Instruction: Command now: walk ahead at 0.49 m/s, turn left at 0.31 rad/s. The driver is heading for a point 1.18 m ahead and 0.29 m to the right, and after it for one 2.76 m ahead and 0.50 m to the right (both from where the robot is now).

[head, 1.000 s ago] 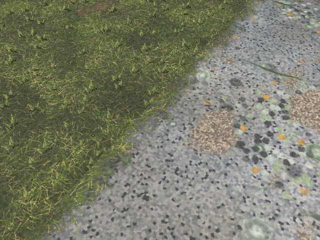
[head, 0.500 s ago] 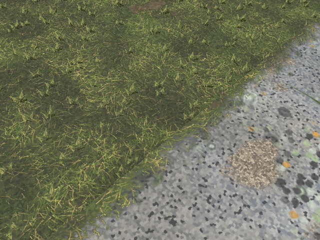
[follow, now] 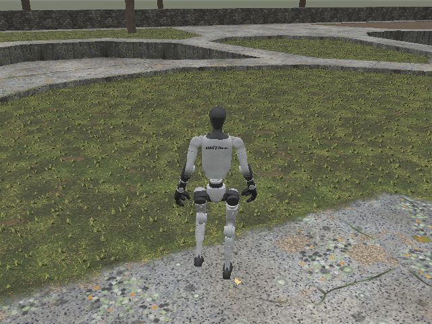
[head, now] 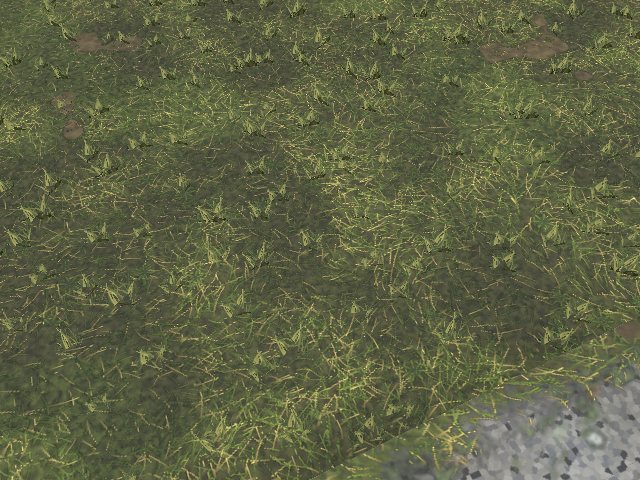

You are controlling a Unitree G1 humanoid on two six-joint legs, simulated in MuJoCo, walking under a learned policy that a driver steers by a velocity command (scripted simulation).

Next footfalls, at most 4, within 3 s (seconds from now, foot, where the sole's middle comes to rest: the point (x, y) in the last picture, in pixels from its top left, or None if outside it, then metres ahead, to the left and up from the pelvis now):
0.26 left None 0.29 0.12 -0.78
0.80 right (431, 475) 0.50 -0.15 -0.78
1.52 left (431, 318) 0.96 -0.21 -0.90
1.92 right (506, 254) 1.18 -0.45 -0.90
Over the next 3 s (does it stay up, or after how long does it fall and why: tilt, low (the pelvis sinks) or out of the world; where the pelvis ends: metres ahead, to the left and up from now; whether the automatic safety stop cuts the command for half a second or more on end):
stays up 1.17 -0.37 -0.13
